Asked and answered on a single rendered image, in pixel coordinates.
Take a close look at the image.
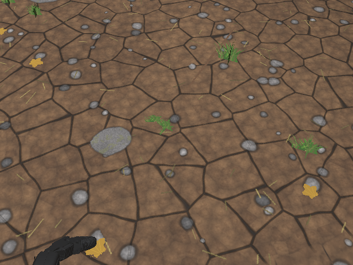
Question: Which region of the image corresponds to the robot left hand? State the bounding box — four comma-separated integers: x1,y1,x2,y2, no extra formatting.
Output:
33,236,97,265

